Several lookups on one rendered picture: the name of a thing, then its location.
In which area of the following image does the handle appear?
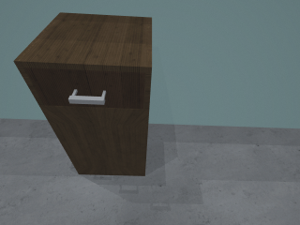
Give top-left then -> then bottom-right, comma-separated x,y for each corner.
68,89 -> 106,105

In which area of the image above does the cabinet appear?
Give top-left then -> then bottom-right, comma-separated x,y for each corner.
13,12 -> 152,176

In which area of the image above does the drawer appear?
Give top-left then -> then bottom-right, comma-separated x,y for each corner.
25,67 -> 145,109

